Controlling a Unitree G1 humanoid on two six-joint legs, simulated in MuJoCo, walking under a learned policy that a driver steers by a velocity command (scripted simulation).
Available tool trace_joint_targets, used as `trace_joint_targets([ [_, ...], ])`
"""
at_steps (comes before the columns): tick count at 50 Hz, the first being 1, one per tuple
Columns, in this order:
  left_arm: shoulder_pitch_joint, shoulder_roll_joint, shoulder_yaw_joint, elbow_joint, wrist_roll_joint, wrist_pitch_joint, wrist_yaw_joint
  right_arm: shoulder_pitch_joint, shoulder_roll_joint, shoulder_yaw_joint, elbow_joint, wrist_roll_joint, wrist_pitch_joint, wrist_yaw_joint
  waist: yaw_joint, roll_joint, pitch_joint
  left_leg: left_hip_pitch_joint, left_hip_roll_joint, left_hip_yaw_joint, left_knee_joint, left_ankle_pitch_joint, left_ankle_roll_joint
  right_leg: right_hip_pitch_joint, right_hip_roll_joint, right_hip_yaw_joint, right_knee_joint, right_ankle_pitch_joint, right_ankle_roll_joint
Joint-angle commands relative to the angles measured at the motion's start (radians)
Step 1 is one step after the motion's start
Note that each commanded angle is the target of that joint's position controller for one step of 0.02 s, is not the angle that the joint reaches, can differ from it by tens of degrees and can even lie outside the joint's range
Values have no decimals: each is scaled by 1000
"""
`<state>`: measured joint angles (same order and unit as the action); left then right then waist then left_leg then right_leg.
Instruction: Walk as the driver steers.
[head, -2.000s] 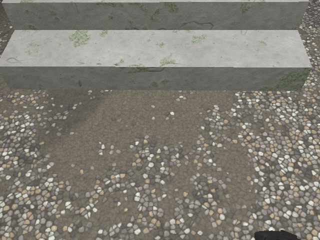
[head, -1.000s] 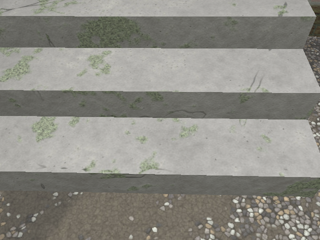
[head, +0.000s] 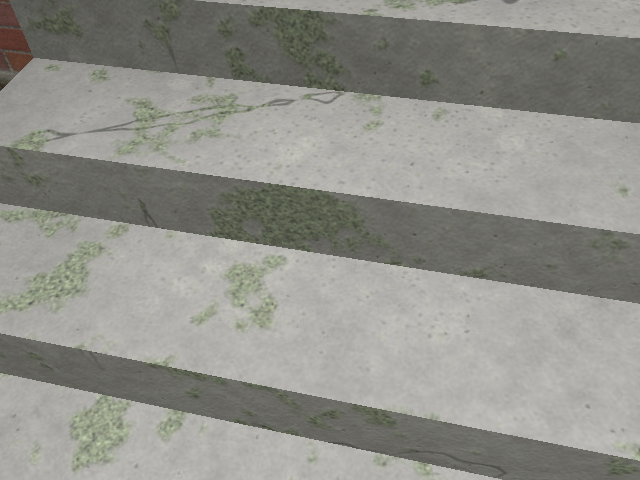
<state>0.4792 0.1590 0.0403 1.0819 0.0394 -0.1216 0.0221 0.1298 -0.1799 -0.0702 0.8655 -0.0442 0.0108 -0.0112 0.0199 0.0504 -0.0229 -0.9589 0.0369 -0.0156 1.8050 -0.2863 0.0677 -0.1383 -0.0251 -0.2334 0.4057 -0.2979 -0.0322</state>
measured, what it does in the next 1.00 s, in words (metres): climbs: left foot 0.17 m higher, then right foot 0.17 m higher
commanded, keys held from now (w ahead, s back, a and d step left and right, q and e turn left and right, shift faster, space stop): w+q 0.38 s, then w+e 0.62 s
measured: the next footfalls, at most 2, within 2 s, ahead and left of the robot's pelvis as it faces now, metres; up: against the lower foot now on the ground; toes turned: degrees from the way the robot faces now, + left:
left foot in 0.26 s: +0.37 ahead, +0.18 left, +0.17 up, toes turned +14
right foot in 0.86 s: +0.64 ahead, +0.17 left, +0.34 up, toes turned +2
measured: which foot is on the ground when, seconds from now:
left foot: up 0.00-0.24, down 0.26-0.86, up 0.88-1.00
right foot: down 0.00-0.28, up 0.30-0.84, down 0.86-1.00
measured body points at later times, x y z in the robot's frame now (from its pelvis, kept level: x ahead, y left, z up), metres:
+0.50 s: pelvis +0.29 +0.14 +0.13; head +0.31 +0.15 +0.58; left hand +0.42 +0.40 +0.04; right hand +0.44 -0.08 -0.01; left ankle +0.33 +0.17 -0.57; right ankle +0.31 -0.02 -0.35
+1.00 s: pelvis +0.60 +0.19 +0.27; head +0.58 +0.23 +0.72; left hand +0.65 +0.44 +0.11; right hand +0.68 -0.04 +0.16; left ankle +0.51 +0.29 -0.23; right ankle +0.60 +0.17 -0.40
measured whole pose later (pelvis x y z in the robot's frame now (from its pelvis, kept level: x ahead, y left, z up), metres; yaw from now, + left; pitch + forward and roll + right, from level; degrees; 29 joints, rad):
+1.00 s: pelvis +0.60 +0.19 +0.27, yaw +2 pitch +2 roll -4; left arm 0.29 0.23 0.04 0.94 0.03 -0.01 0.04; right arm 0.35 -0.16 -0.01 0.80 -0.04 -0.09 -0.01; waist -0.01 -0.02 -0.09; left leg -0.70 -0.02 -0.07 1.84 -0.14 0.06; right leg -0.50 0.21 -0.16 0.98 -0.52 -0.20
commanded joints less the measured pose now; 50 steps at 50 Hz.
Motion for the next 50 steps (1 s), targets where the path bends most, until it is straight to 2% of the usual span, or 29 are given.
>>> trace_joint_targets([
  [1, 91, 105, 13, -8, 4, -24, 1, -174, 38, 22, -159, -2, 6, -34, 0, -124, 138, -465, 19, -66, 301, -149, 18, 155, -389, 290, -251, -45, -158],
  [4, 125, 103, 4, 15, 17, -31, 0, -326, 49, 39, -257, -11, -3, -36, 17, -85, 181, -560, 20, -30, 219, -222, 44, 206, -343, 201, -282, -50, -101],
  [9, 149, 103, -12, 64, -8, 10, 20, -501, 106, 97, -450, 7, -4, -14, 12, -145, 174, -530, 84, 109, -40, -342, 82, 271, -292, 40, -423, 280, -82],
  [10, 56, 124, -13, 20, -38, 25, 26, -413, 120, 119, -434, 18, 3, 15, -36, -105, 116, -175, 97, 174, -343, -222, 110, 109, -247, -59, -481, 520, -94],
  [11, 11, 128, -19, -41, -60, 28, 25, -352, 81, 106, -400, 28, 5, 28, -37, -37, 26, 196, 2, 292, -474, -100, 113, -26, -224, -84, -424, 986, -127],
  [12, 28, 254, 3, -71, -65, 24, 17, -186, 16, 74, -357, 28, 4, 32, -114, -140, -116, 417, -108, 335, -482, -146, 103, 45, -257, -70, -164, 1615, -140],
  [13, -14, 364, 40, -107, -76, 19, -2, 58, -24, 53, -302, 34, 9, 31, -201, -284, -302, 582, -151, 276, -566, -110, 132, 156, -288, -46, 110, 1877, -124],
  [14, -57, 405, 64, -147, -102, 4, -27, 207, -85, 27, -262, 39, 4, 34, -268, -325, -416, 769, -164, 97, -797, -41, 162, 136, -258, -21, 410, 1750, -74],
  [15, -88, 287, 47, -247, -80, -13, -69, 125, -200, -9, -242, 50, 1, 22, -199, -45, -408, 1006, 25, -419, -1090, -60, 225, -332, -64, 35, 864, 667, 30],
  [16, -68, 234, 46, -296, -49, -20, -91, 80, -340, -66, -267, 33, 7, 5, -136, 113, -553, 1041, 212, -893, -1367, 74, 218, -435, 59, 241, 1291, 97, 40],
  [17, -95, 137, 36, -329, -30, -10, -81, 16, -320, -70, -254, 11, 5, 10, -76, 9, -513, 959, 195, -859, -1398, -75, 160, -500, 13, 345, 1457, 171, 15],
  [18, -140, 72, 20, -356, -24, 10, -54, 11, -248, -51, -203, 11, -8, 10, -43, -59, -349, 800, 161, -747, -1379, -179, 129, -555, -14, 315, 1476, 230, 9],
  [20, -196, -21, -15, -396, 5, 36, -6, 17, -113, -11, -100, 4, -36, 8, 19, -25, -92, 579, 64, -511, -1327, -247, 97, -703, -38, 317, 1588, 211, -24],
  [21, -191, -39, -29, -430, 19, 48, 4, 19, -63, 8, -73, -3, -51, 14, 59, -12, -77, 526, 82, -450, -1342, -93, 87, -744, -36, 338, 1643, 234, -39],
  [25, -206, -28, -38, -400, 0, 90, 25, 155, -12, 39, 21, 12, -114, 40, 56, -92, 14, 500, 76, -212, -1348, 247, -13, -874, -11, 360, 1514, 192, -40],
  [26, -253, -53, -38, -399, -19, 95, 29, 264, -39, 32, 76, -1, -132, 48, 7, -28, 9, 573, 121, -247, -1369, 383, -4, -998, 64, 332, 1750, 135, -48],
  [29, -379, -120, -62, -439, -34, 98, 42, 293, -72, 33, 122, 7, -144, 62, 4, -16, 62, 674, 133, -177, -1415, 153, -78, -1293, 112, 368, 1946, 88, -104],
  [32, -604, -137, -88, -523, -19, 113, 27, 347, -21, 54, 174, 22, -143, 48, -35, -27, 148, 561, 73, -77, -1538, 39, -130, -1279, 129, 241, 1717, 129, -93],
  [35, -629, -116, -95, -522, -29, 130, 12, 503, -48, 54, 232, 39, -129, -14, -82, 61, 75, 778, 107, -63, -1649, 525, -71, -1231, 118, 91, 1553, 54, -85],
  [37, -594, -100, -93, -488, -37, 131, -1, 518, -65, 57, 230, 56, -124, -58, -61, 31, -23, 1025, 132, 39, -1647, 902, -61, -1179, 85, 51, 1439, -56, -117],
  [39, -492, -94, -103, -419, -57, 142, -8, 439, -76, 65, 185, 86, -122, -82, 16, 19, -125, 915, 107, 199, -1589, 1526, -66, -728, 135, -51, 1142, -93, -159],
  [40, -479, -74, -105, -425, -74, 147, -5, 453, -143, 51, 157, 87, -141, -92, 30, 76, -123, 911, 180, 159, -1542, 1812, -34, -609, 127, -72, 986, -131, -166],
  [42, -310, 7, -73, -348, -62, 160, -5, 428, -186, 38, 127, 81, -142, -87, 111, 162, -184, 1033, 254, 128, -1270, 2117, 6, -457, 194, -77, 793, -261, -180],
  [43, -226, 60, -55, -317, -51, 148, -13, 397, -220, 23, 91, 92, -140, -75, 151, 181, -226, 991, 252, 140, -1044, 2048, 6, -308, 212, 27, 648, -287, -214],
  [44, -134, 142, -17, -292, -30, 129, -27, 390, -217, 15, 48, 65, -144, -73, 194, 34, -262, 729, 162, 128, -644, 1345, -35, -60, 90, 400, 499, -274, -323],
  [45, -116, 186, 10, -250, -28, 152, -3, 197, -140, 15, -46, 27, -140, -15, 217, -230, -218, 259, -165, 93, -85, 118, -111, 16, -114, 1035, 73, -265, -523],
  [46, -172, 161, 18, -238, -36, 142, 18, 159, -96, 23, -126, -14, -140, 20, 116, -91, -121, 91, -110, -89, 139, 122, -55, -66, -143, 1193, -73, -412, -467],
  [48, -172, 65, 1, -175, 3, 96, 26, 113, 19, 61, -221, -19, -141, 33, -14, 50, 98, -49, -62, -105, 188, 133, 10, -271, -123, 962, -49, -356, -337],
  [50, -215, -1, -16, -149, 11, 57, 10, 163, 73, 90, -228, -8, -108, 2, -100, 84, 151, -121, -39, -78, 290, 83, 16, -381, -55, 721, -31, -137, -257],
])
